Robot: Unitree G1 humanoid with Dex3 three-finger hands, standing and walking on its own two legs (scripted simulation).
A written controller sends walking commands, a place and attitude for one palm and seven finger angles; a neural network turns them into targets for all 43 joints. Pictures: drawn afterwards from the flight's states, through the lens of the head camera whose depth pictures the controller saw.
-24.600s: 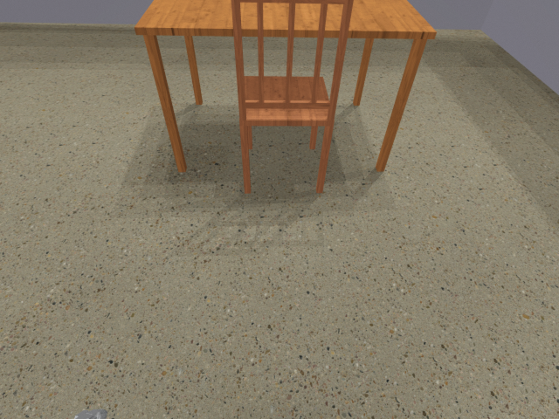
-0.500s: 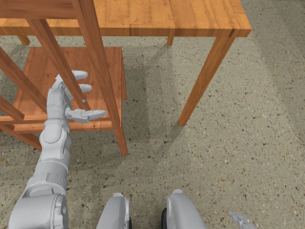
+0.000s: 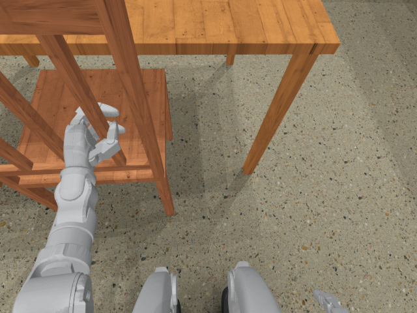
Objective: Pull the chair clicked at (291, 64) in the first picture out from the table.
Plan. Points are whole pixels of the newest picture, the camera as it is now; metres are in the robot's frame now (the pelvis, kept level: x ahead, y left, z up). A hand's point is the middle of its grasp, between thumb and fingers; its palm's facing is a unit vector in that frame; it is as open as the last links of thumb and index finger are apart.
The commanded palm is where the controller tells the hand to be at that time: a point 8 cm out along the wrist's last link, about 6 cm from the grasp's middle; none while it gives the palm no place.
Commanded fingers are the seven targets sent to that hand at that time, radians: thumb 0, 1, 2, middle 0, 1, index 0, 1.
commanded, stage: hook a spindle and tug to test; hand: left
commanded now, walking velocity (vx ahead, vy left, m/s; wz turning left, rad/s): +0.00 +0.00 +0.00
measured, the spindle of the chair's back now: (34, 121) +0.45 +0.31 +0.05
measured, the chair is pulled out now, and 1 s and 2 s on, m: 0.00 0.04 0.21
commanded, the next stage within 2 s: step backward, pulling the chair out in 0.44 s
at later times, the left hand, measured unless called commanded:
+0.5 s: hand (113, 155) +0.40 +0.17 +0.02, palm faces +0.07 -1.00 -0.02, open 5.3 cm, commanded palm +0.37 +0.21 +0.02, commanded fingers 0.00 0.90 0.90 -0.50 -1.45 -0.50 -1.45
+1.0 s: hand (114, 157) +0.39 +0.16 +0.04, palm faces +0.08 -0.99 -0.12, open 5.1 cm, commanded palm +0.35 +0.21 +0.04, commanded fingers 0.00 0.90 0.90 -0.50 -1.45 -0.50 -1.45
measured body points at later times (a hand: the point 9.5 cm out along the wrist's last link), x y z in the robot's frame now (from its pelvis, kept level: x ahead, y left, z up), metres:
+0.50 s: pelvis +0.03 +0.00 +0.01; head +0.16 +0.02 +0.44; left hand +0.39 +0.23 +0.02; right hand +0.14 -0.25 -0.11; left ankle +0.00 +0.10 -0.62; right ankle +0.03 -0.12 -0.62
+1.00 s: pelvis +0.04 +0.01 +0.10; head +0.12 +0.02 +0.54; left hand +0.38 +0.22 +0.05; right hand +0.12 -0.26 -0.01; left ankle +0.00 +0.10 -0.62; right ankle +0.03 -0.12 -0.62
